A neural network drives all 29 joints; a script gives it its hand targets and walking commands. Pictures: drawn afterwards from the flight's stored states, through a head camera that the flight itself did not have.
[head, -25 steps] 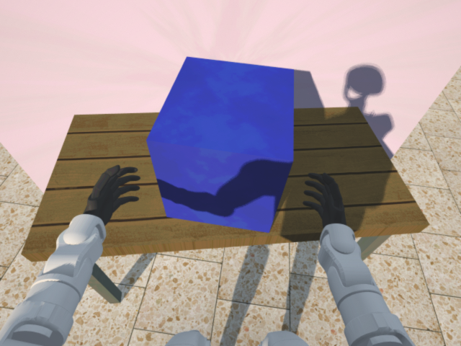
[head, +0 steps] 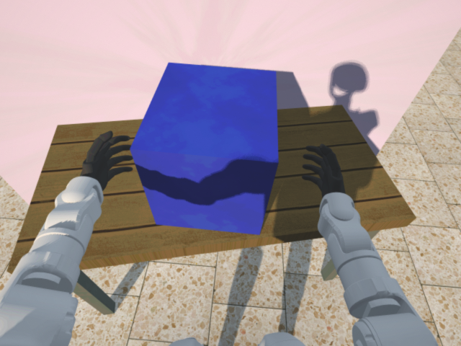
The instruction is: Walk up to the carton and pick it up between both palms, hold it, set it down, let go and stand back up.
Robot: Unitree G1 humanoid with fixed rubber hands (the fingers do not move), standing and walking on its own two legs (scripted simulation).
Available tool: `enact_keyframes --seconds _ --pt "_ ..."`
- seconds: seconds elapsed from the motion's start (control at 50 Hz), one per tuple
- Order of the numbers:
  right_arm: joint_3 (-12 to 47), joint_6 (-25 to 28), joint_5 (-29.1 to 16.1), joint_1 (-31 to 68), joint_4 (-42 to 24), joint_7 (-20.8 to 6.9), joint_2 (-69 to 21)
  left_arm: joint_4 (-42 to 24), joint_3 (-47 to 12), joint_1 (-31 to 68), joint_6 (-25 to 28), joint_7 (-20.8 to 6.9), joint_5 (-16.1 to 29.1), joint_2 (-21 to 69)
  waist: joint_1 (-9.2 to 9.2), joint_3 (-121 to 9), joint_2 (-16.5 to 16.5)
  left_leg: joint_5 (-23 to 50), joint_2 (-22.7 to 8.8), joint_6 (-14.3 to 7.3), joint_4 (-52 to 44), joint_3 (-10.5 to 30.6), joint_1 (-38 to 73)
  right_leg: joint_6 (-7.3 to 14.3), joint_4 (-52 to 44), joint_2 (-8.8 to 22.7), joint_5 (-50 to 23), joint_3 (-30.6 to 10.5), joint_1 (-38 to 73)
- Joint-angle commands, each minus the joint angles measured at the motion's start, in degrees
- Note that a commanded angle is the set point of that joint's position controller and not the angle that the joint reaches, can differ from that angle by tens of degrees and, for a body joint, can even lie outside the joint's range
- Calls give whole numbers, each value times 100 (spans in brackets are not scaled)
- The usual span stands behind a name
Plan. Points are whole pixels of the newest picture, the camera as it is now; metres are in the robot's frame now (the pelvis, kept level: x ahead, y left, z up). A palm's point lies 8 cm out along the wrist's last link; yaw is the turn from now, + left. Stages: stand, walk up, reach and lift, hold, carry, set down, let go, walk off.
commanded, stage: reach and lift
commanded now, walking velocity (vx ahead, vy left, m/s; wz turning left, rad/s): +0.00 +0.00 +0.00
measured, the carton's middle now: (214, 149) +0.55 -0.01 -0.03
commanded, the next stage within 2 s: none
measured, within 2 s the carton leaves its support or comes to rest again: neither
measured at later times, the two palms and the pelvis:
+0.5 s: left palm (105, 151) +0.45 +0.20 +0.09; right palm (326, 164) +0.39 -0.21 +0.08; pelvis +0.01 +0.00 +0.00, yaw +0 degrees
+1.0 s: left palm (106, 129) +0.49 +0.20 +0.11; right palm (320, 145) +0.43 -0.21 +0.09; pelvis +0.02 +0.00 +0.00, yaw -1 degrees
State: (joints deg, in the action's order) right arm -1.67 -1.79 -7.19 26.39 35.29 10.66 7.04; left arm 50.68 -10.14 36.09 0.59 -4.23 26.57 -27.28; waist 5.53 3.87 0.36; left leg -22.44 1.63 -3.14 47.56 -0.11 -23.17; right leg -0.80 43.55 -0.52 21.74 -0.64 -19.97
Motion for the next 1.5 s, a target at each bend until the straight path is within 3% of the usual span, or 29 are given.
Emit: enact_keyframes --seconds 0.0,0.18,0.28,0.36,0.4,0.42,0.46,0.5,0.58,0.6,0.62,0.66,0.7,0.74,0.8,0.82,0.84,0.96,0.98,1.06,1.08,1.1,1.12,1.26,1.3,1.38,1.44,1.46,1.48 --pt "-673 122 -796 3037 67 -179 1462 268 415 3655 278 -48 -169 -1243 290 -2981 841 2284 -442 746 -1376 513 1036 326 -1088 -41 -1505 286 -568" --pt "-636 456 -813 3730 -44 -226 1514 407 345 4458 594 74 -190 -1355 218 -4481 758 3420 -438 865 -1053 505 1426 260 -974 -156 -2211 462 -710" --pt "-829 588 -758 4164 295 -196 1731 359 -60 4941 682 129 103 -1254 445 -4863 1034 3699 -474 1014 -932 562 1615 241 -978 -146 -2091 555 -1179" --pt "-596 762 -866 4186 347 -134 1668 377 114 4877 733 158 47 -1230 293 -5196 962 4219 -444 1065 -849 479 1821 188 -1055 -260 -2460 554 -1129" --pt "-580 685 -960 4564 964 -195 1678 667 -222 5355 712 171 155 -1119 494 -5052 1169 4054 -473 1115 -659 516 1702 277 -1010 -271 -2111 645 -1614" --pt "-561 684 -966 4667 667 -215 1780 530 -86 5407 727 205 133 -1220 294 -5344 1060 4245 -522 1111 -734 564 1693 235 -877 -251 -2091 601 -1452" --pt "-762 665 -773 4899 1128 -219 1853 794 -194 5726 737 209 141 -1298 589 -5303 1136 4240 -523 1172 -710 660 1636 276 -965 -263 -2094 609 -1505" --pt "-639 713 -818 4825 1173 -219 1797 1081 -93 5453 726 195 96 -1164 411 -5319 931 4679 -585 1191 -633 601 1892 250 -950 -287 -2371 697 -1508" --pt "-627 705 -918 5438 1272 -200 1840 1170 -138 6129 771 217 186 -1328 322 -5572 1109 4288 -477 1135 -597 503 1630 228 -962 -279 -2239 641 -1650" --pt "-686 709 -957 5623 1181 -189 1839 946 -394 6194 793 245 356 -1160 486 -5583 1238 4452 -558 1264 -622 594 1721 259 -904 -262 -2125 680 -1714" --pt "-873 696 -820 5611 1311 -160 1940 1090 -450 6311 777 262 380 -1220 656 -5703 1206 4283 -513 1201 -623 542 1815 297 -1012 -305 -2245 767 -1806" --pt "-590 669 -877 5457 1580 -169 1829 1706 -332 5956 691 204 336 -1134 474 -5469 911 4533 -510 1116 -563 491 1699 277 -942 -329 -2328 716 -1747" --pt "-655 565 -831 5808 1797 -153 1923 2013 -381 6297 648 183 387 -1234 559 -5503 827 3884 -533 1041 -658 503 1461 283 -969 -243 -1955 732 -1900" --pt "-649 615 -896 5798 1874 -167 1882 1632 -498 6511 744 227 368 -1215 625 -5695 1153 4198 -501 1081 -613 452 1745 287 -1019 -246 -2193 693 -1850" --pt "-670 762 -898 5989 1682 -194 1972 1638 -440 6568 844 208 509 -1285 539 -6137 1052 4816 -493 1115 -405 481 1832 278 -865 -281 -2632 809 -1772" --pt "-484 745 -948 5952 1555 -243 1874 1592 -319 6512 867 268 443 -1317 350 -6268 1177 5007 -533 1198 -355 460 1828 267 -821 -279 -2550 732 -1838" --pt "-677 677 -928 6065 1874 -278 2021 1896 -494 6620 819 275 571 -1272 541 -6129 1145 4657 -508 1168 -368 499 1709 349 -833 -283 -2183 808 -2069" --pt "-608 773 -809 5825 2219 -228 1842 2332 -459 6290 911 167 401 -1134 544 -5858 898 4702 -534 1114 -430 439 1661 281 -877 -228 -2478 789 -1909" --pt "-671 823 -748 5764 2445 -228 1885 2213 -491 6283 954 196 205 -1011 609 -5782 1280 4867 -539 1206 -478 514 1918 265 -879 -272 -2504 835 -2222" --pt "-512 1054 -850 5813 2059 -314 1819 2382 -577 6196 1207 182 406 -1043 415 -6206 1007 5029 -569 1217 -314 509 1625 265 -686 -219 -2407 866 -2282" --pt "-429 1011 -940 5633 2682 -364 1768 2486 -686 6073 1244 153 422 -853 412 -5737 1364 5044 -556 1283 -232 577 1552 320 -580 -209 -2172 874 -2533" --pt "-484 1048 -775 5382 3158 -335 1645 2921 -538 5790 1294 142 278 -853 573 -5349 1035 4698 -588 1193 -235 592 1387 300 -617 -210 -1970 811 -2637" --pt "-534 1188 -895 5572 2585 -352 1650 2517 -676 6037 1400 155 327 -784 544 -6012 1210 5062 -540 1227 -150 557 1550 323 -555 -257 -2309 871 -2677" --pt "-468 1682 -832 5209 2578 -407 1525 2657 -533 5725 1928 162 224 -729 510 -6487 1217 4602 -469 1164 48 534 1006 178 -273 -136 -2157 875 -2987" --pt "-421 1821 -906 5090 2470 -472 1408 2610 -385 5494 2094 167 169 -728 251 -7092 1088 4867 -492 1157 106 551 1107 189 -154 -143 -2169 821 -2925" --pt "-659 2052 -698 4977 2940 -416 1336 2633 -284 5506 2264 184 -113 -629 406 -7277 1357 5067 -493 1179 250 534 1126 187 -93 -173 -2328 841 -3235" --pt "-547 2224 -810 5187 2705 -491 1453 2630 -1 5556 2377 216 -285 -833 9 -7630 1287 4979 -470 1201 318 499 889 178 -28 -153 -2249 822 -3290" --pt "-593 2304 -860 5158 2525 -501 1441 2235 -77 5638 2451 220 -205 -673 235 -7986 1442 4940 -456 1223 306 503 1237 173 -86 -185 -2245 863 -3379" --pt "-686 2395 -850 5049 2575 -465 1462 2015 74 5553 2484 307 -418 -758 87 -8079 1612 5282 -444 1294 422 430 1271 162 -55 -211 -2487 859 -3467"
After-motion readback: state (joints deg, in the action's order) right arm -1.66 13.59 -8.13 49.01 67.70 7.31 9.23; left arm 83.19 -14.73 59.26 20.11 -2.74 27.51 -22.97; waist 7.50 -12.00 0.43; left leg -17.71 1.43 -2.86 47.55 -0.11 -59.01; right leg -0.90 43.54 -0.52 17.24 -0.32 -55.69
